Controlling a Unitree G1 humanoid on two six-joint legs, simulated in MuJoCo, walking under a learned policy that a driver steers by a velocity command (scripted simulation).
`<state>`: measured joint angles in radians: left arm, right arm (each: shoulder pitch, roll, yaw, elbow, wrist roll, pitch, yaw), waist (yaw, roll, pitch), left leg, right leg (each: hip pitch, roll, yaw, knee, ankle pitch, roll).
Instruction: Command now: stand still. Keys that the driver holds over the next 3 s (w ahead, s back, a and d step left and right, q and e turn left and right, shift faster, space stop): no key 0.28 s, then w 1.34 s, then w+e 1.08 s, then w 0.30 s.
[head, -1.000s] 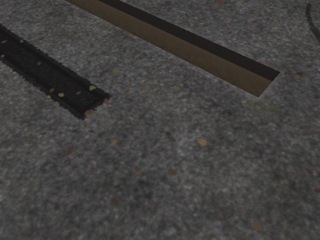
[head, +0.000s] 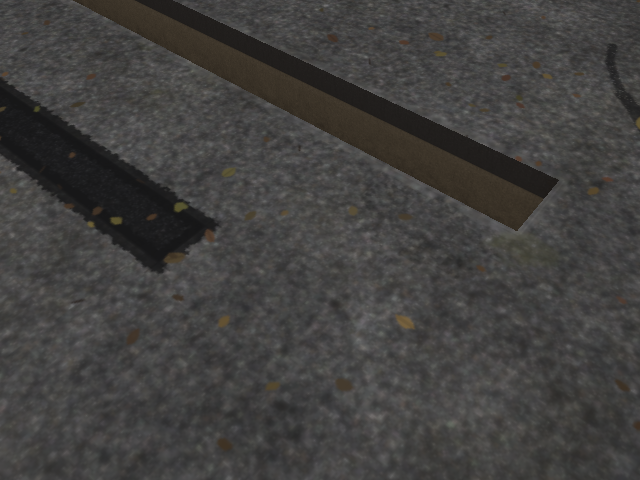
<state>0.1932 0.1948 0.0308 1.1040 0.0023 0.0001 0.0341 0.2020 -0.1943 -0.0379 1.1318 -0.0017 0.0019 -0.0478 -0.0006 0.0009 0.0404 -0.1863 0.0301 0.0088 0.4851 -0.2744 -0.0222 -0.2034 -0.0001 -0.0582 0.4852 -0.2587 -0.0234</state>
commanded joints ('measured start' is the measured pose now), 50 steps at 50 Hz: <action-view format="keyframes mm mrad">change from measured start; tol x16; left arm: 1 26 95 13 -22 0 -7 3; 21 179 194 56 -10 -19 -37 8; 50 -360 109 25 -292 -35 -110 -90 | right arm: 1 38 -94 -12 -17 0 -7 -4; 24 22 -67 -20 -90 37 -78 29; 31 452 -203 -58 23 2 -106 41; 35 204 -108 -14 -57 4 -130 65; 50 335 -158 -34 -57 11 -90 21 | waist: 1 0 -1 -2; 20 51 -180 90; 28 -100 -57 18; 31 -131 315 -30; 34 -31 71 71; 50 -23 115 66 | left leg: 1 -35 12 -5 -76 126 26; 15 -41 -5 14 -71 22 27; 18 -203 -51 73 92 -290 58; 23 -407 67 -31 457 -274 115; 28 127 -69 134 19 10 84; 31 292 390 -731 -341 -391 314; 32 258 392 -702 -341 -453 307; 39 171 187 -157 -344 295 186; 47 212 203 -50 -379 362 185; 50 308 232 -24 -267 674 163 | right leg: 1 0 -46 51 -101 93 -20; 14 -7 -45 54 -109 81 -23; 19 -22 -232 340 -277 -632 -165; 22 -28 -384 542 -365 -554 -244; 25 -53 -287 346 -325 -348 -156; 28 -261 -143 140 -130 -290 -115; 30 -523 -6 -44 465 -216 -16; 33 -801 -84 133 802 -92 -75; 43 -540 -72 8 220 296 -7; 50 -399 -16 -16 42 235 -82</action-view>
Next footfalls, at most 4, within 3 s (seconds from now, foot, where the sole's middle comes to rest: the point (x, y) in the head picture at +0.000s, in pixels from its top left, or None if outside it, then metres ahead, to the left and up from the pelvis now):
1.06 right None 0.47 -0.07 -0.77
1.60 left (257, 366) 0.77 0.18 -0.78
2.16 right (363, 267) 1.07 -0.08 -0.77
2.66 left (333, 179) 1.41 -0.01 -0.77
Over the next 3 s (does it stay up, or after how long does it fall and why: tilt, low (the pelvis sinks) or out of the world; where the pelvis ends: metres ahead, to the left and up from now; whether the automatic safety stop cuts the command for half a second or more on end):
stays up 1.34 -0.10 0.01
